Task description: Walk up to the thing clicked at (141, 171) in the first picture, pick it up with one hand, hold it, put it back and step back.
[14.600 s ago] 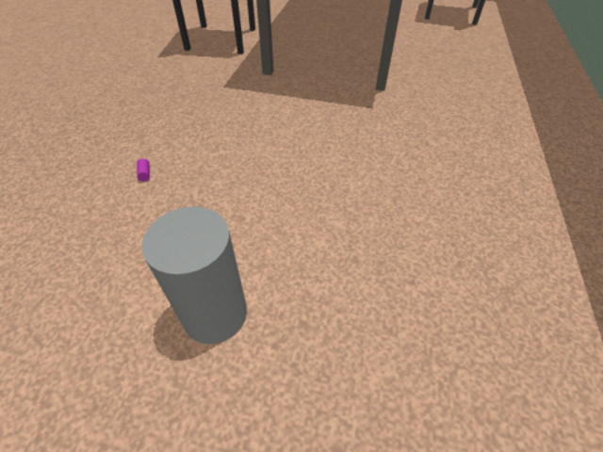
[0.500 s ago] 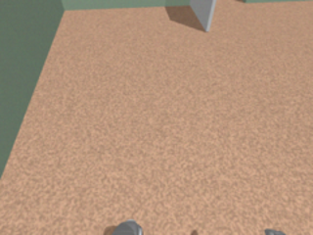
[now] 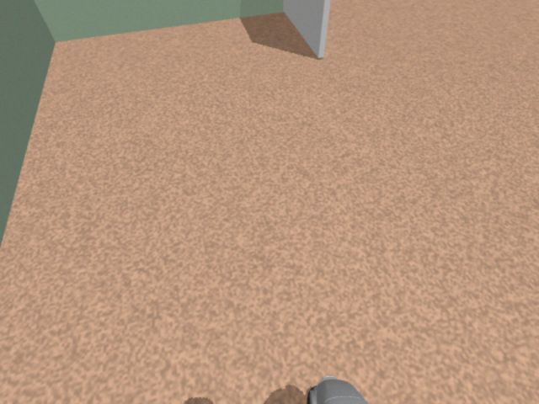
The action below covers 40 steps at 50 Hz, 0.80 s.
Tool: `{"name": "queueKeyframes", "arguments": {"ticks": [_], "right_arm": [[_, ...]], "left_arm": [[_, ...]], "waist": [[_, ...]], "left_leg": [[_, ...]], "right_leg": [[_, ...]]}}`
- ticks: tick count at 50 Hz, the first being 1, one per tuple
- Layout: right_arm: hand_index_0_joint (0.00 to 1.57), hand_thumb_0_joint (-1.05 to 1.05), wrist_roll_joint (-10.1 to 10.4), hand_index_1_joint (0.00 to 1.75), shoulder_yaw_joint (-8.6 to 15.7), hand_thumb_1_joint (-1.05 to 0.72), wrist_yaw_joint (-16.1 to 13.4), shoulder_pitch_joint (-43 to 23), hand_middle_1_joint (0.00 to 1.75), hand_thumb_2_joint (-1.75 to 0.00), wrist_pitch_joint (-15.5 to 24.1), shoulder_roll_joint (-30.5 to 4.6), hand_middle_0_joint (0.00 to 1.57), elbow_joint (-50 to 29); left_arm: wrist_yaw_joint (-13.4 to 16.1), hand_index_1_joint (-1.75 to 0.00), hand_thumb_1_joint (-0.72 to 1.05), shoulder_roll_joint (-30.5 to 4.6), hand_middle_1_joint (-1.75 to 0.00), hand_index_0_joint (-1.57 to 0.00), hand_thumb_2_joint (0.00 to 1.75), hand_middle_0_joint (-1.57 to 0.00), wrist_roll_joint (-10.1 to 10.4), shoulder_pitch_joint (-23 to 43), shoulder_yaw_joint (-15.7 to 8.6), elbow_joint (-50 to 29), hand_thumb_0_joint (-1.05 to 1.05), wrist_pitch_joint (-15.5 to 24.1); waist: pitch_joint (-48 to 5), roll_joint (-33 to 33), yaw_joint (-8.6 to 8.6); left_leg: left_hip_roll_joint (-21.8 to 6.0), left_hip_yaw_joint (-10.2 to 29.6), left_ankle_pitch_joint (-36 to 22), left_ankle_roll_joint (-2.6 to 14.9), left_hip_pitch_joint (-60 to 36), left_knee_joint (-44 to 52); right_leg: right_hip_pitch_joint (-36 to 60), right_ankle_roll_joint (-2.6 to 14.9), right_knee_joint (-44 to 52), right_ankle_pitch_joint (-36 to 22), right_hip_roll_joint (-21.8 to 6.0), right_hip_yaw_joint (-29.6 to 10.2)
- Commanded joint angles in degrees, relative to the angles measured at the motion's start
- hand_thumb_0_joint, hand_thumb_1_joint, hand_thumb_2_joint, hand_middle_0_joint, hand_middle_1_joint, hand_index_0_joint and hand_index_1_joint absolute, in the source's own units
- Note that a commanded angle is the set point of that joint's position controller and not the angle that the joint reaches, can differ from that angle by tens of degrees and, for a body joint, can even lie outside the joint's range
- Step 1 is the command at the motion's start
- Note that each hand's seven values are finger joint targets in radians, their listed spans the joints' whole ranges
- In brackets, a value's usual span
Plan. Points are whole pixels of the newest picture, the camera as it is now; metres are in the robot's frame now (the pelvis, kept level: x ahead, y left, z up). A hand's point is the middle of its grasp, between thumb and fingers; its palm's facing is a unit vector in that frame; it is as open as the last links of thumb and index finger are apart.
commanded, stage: walk up
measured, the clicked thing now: out of the picture +0.26 -1.12 -0.74
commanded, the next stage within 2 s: stand in 1.46 s
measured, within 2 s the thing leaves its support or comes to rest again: neither
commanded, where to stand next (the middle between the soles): +0.23 +0.01 m, yaw +0 degrees
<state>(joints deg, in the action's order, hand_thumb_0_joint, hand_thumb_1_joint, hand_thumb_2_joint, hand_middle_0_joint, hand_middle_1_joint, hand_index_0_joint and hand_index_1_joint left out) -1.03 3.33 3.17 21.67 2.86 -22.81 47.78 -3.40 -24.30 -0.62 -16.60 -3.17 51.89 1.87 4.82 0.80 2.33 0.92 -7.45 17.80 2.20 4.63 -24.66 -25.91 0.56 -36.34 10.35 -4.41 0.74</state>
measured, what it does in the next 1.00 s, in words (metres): walks ahead: right foot, then left foot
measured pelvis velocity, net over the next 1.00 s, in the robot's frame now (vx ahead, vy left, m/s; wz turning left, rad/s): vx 0.17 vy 0.02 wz -0.02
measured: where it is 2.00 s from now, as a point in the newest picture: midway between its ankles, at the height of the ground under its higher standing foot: outside the picture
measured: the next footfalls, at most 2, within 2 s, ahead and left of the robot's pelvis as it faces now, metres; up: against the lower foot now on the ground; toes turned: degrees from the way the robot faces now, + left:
right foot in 0.06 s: +0.17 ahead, -0.13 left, +0.00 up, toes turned -3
left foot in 0.50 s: +0.27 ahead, +0.15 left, +0.00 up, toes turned +4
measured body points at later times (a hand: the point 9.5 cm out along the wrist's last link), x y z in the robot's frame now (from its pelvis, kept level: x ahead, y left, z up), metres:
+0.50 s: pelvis +0.14 +0.01 -0.01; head +0.16 +0.02 +0.44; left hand +0.18 +0.33 -0.12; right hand +0.21 -0.32 -0.12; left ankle +0.23 +0.15 -0.74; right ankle +0.13 -0.12 -0.74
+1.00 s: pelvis +0.17 +0.02 +0.00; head +0.17 +0.00 +0.45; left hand +0.22 +0.33 -0.13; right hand +0.28 -0.28 -0.13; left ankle +0.23 +0.14 -0.74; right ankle +0.17 -0.12 -0.74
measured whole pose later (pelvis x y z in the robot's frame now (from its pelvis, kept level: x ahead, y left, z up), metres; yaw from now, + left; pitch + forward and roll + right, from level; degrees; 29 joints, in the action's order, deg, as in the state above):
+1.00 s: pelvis +0.17 +0.02 +0.00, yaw -1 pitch -3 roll +0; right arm 0.0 -0.3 1.4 5.3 0.3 -20.5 59.5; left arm -0.7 -21.1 -0.4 -11.6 -0.3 62.0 1.0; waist 3.4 -2.0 -0.8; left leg -3.7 -4.0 10.7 -0.7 15.9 -29.8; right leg -10.7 -1.2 -30.4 16.6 -1.3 0.4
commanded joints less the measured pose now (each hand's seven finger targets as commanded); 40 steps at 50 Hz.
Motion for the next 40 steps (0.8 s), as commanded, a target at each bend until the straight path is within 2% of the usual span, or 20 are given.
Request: {"name": "queueKeyframes", "arguments": {"ticks": [1,2,3,4,5,6,9,11,13,17,21,23,24,25,26,28,31,37,39,40], "right_arm": [[0.20,0.00,0.6,0.30,4.0,-0.90,-1.1,-2.9,0.30,-0.90,1.0,-13.6,0.20,-6.1],[0.20,0.00,0.8,0.30,3.0,-0.90,-1.1,-2.0,0.30,-0.90,1.1,-11.5,0.20,-6.3],[0.20,0.00,0.9,0.30,1.9,-0.90,-1.0,0.1,0.30,-0.90,1.3,-8.8,0.20,-6.6],[0.20,0.00,0.8,0.30,1.0,-0.90,-0.9,2.2,0.30,-0.90,1.1,-6.7,0.20,-6.9],[0.20,0.00,0.7,0.30,2.3,-0.90,-1.4,2.7,0.30,-0.90,0.0,-12.4,0.20,-4.7],[0.20,0.00,0.5,0.30,2.8,-0.90,-1.8,2.0,0.30,-0.90,-0.3,-13.9,0.20,-3.9],[0.20,0.00,1.2,0.30,2.6,-0.90,-1.2,1.4,0.30,-0.90,-0.6,-12.5,0.20,-1.9],[0.20,0.00,0.8,0.30,2.5,-0.90,-0.7,2.2,0.30,-0.90,-0.8,-11.5,0.20,-1.1],[0.20,0.00,0.5,0.30,2.5,-0.90,-0.3,1.8,0.30,-0.90,-0.9,-10.8,0.20,-1.1],[0.20,0.00,-0.3,0.30,2.9,-0.90,-0.1,-2.0,0.30,-0.90,-0.9,-10.3,0.20,-1.1],[0.20,0.00,-0.1,0.30,2.3,-0.90,-1.0,-5.5,0.30,-0.90,0.0,-8.3,0.20,-0.8],[0.20,0.00,0.0,0.30,2.2,-0.90,-1.9,-3.0,0.30,-0.90,0.8,-8.1,0.20,1.0],[0.20,0.00,-0.2,0.30,2.5,-0.90,-2.4,-1.6,0.30,-0.90,1.2,-9.3,0.20,2.2],[0.20,0.00,-0.5,0.30,3.4,-0.90,-3.0,0.6,0.30,-0.90,1.5,-12.9,0.20,2.8],[0.20,0.00,-0.9,0.30,3.5,-0.90,-3.3,-2.4,0.30,-0.90,1.8,-15.9,0.20,1.4],[0.20,0.00,0.4,0.30,3.2,-0.90,-3.4,-7.2,0.30,-0.90,1.3,-16.5,0.20,0.6],[0.20,0.00,-0.1,0.30,1.7,-0.90,-3.9,-11.5,0.30,-0.90,0.8,-13.2,0.20,0.3],[0.20,0.00,0.9,0.30,1.0,-0.90,-3.6,-16.6,0.30,-0.90,-0.7,-13.0,0.20,0.8],[0.20,0.00,1.7,0.30,-0.2,-0.90,-3.3,-17.3,0.30,-0.90,-1.2,-9.6,0.20,1.1],[0.20,0.00,2.0,0.30,-0.2,-0.90,-3.3,-17.2,0.30,-0.90,-1.5,-8.3,0.20,2.0]], "left_arm": [[1.3,-0.30,0.90,-9.4,-0.30,-0.20,0.90,-0.20,-0.1,-2.4,-3.0,-3.5,0.00,3.6],[1.9,-0.30,0.90,-11.1,-0.30,-0.20,0.90,-0.20,-0.2,-6.4,-3.6,-2.4,0.00,4.1],[2.5,-0.30,0.90,-14.2,-0.30,-0.20,0.90,-0.20,-0.6,-11.1,-5.0,-1.8,0.00,4.5],[3.1,-0.30,0.90,-17.8,-0.30,-0.20,0.90,-0.20,-0.4,-11.9,-5.6,-3.0,0.00,4.6],[3.0,-0.30,0.90,-18.0,-0.30,-0.20,0.90,-0.20,0.4,-8.3,-5.5,-3.5,0.00,4.2],[3.0,-0.30,0.90,-17.6,-0.30,-0.20,0.90,-0.20,0.9,-6.3,-5.2,-4.4,0.00,4.0],[3.3,-0.30,0.90,-13.9,-0.30,-0.20,0.90,-0.20,1.2,-2.8,-4.0,-5.5,0.00,4.2],[3.1,-0.30,0.90,-13.4,-0.30,-0.20,0.90,-0.20,0.8,-2.3,-3.8,-5.8,0.00,4.5],[2.9,-0.30,0.90,-13.4,-0.30,-0.20,0.90,-0.20,0.6,-2.3,-3.9,-6.6,0.00,4.7],[2.7,-0.30,0.90,-13.0,-0.30,-0.20,0.90,-0.20,-0.1,0.0,-3.7,-8.0,0.00,4.0],[3.0,-0.30,0.90,-12.3,-0.30,-0.20,0.90,-0.20,-0.2,-0.5,-2.6,-7.5,0.00,2.9],[3.3,-0.30,0.90,-12.4,-0.30,-0.20,0.90,-0.20,0.5,1.9,-2.4,-7.1,0.00,2.2],[3.5,-0.30,0.90,-10.4,-0.30,-0.20,0.90,-0.20,0.9,2.0,-1.5,-7.0,0.00,1.6],[3.5,-0.30,0.90,-7.6,-0.30,-0.20,0.90,-0.20,1.0,0.3,-0.5,-7.1,0.00,1.3],[3.6,-0.30,0.90,-4.6,-0.30,-0.20,0.90,-0.20,2.0,-2.8,0.4,-6.5,0.00,0.6],[4.4,-0.30,0.90,-8.8,-0.30,-0.20,0.90,-0.20,1.6,-4.9,-0.5,-2.9,0.00,-0.8],[4.2,-0.30,0.90,-10.2,-0.30,-0.20,0.90,-0.20,1.4,-2.8,-0.9,-0.5,0.00,-1.0],[4.4,-0.30,0.90,-8.0,-0.30,-0.20,0.90,-0.20,0.4,-3.8,-0.6,5.0,0.00,-0.6],[4.5,-0.30,0.90,-10.4,-0.30,-0.20,0.90,-0.20,-0.5,-1.0,-1.1,5.2,0.00,0.0],[4.4,-0.30,0.90,-12.6,-0.30,-0.20,0.90,-0.20,-0.8,3.5,-1.0,3.8,0.00,0.4]], "waist": [[-3.3,-3.1,-3.44],[-7.2,1.5,-5.13],[-10.9,9.2,-7.02],[-11.7,15.7,-6.42],[-8.6,8.3,-6.05],[-6.0,7.7,-5.60],[-1.4,5.6,-3.28],[-1.4,6.3,-2.74],[-1.4,7.8,-2.57],[1.9,8.3,-2.84],[-1.1,7.9,-3.82],[-4.5,5.1,-1.66],[-5.4,0.7,-0.76],[-7.8,-7.8,-0.20],[-8.5,-16.1,-2.14],[-9.0,-12.0,-2.88],[-7.7,-13.0,-3.40],[-7.8,-10.9,-4.81],[-5.5,-3.0,-4.23],[-3.1,2.6,-2.11]], "left_leg": [[-14.2,10.5,-12.6,7.22,7.3,-1.3],[-10.5,7.0,-15.2,5.57,8.6,-10.5],[-5.9,3.8,-9.7,3.54,15.2,-23.8],[0.2,4.1,12.0,0.94,27.0,-33.4],[-1.2,8.3,13.4,0.65,29.7,-37.2],[-2.8,9.6,14.2,0.58,29.9,-39.0],[-5.3,12.9,5.4,-0.10,27.8,-36.4],[-4.7,11.3,1.8,-0.83,25.4,-34.4],[-4.9,10.4,-0.6,-1.98,26.0,-31.1],[-6.4,7.6,-3.8,-3.50,22.1,-22.0],[-5.2,5.6,-8.5,-3.27,13.4,-13.4],[-3.6,4.4,-14.3,-2.08,6.2,-5.1],[-2.2,4.2,-16.1,-1.56,3.0,-2.0],[-9.4,11.9,-19.7,0.13,-0.6,1.5],[-19.8,28.1,-20.8,4.24,-1.8,4.5],[-23.0,31.5,-12.3,11.54,3.0,4.8],[-16.1,19.3,-14.4,7.54,6.8,2.8],[-15.2,15.1,-9.7,5.85,13.1,-1.6],[-11.7,12.7,-1.7,1.49,17.8,-3.8],[-7.3,10.3,4.8,-0.53,14.3,-4.6]], "right_leg": [[14.7,1.48,9.0,-1.7,2.4,1.5],[22.3,2.33,11.3,-0.9,3.1,1.4],[30.0,4.63,14.6,4.2,-3.8,-9.5],[36.1,8.76,18.1,7.5,-16.7,-30.7],[31.7,13.20,20.8,14.3,-19.6,-35.6],[27.4,15.08,21.3,15.7,-19.7,-35.0],[20.0,9.81,22.0,5.2,-12.0,-18.4],[17.6,10.03,21.3,-2.2,-9.7,-13.0],[17.5,11.32,21.9,-3.5,-9.3,-10.1],[9.5,11.31,23.6,5.9,-8.2,-5.9],[8.3,10.97,14.8,-13.2,-8.7,-3.6],[8.7,9.28,6.6,-17.6,-7.6,-1.9],[7.3,7.08,0.8,-13.2,-4.8,-0.6],[4.7,4.38,-6.3,-2.0,-1.4,0.8],[-0.8,1.43,-12.6,17.9,5.3,1.0],[3.4,1.58,-16.6,24.0,2.6,-3.2],[5.2,1.40,-11.9,20.3,1.2,-4.5],[16.2,0.61,5.8,5.7,2.8,1.2],[17.2,2.35,11.5,2.0,-1.3,-6.3],[7.4,4.43,16.0,10.0,-6.0,-14.4]]}}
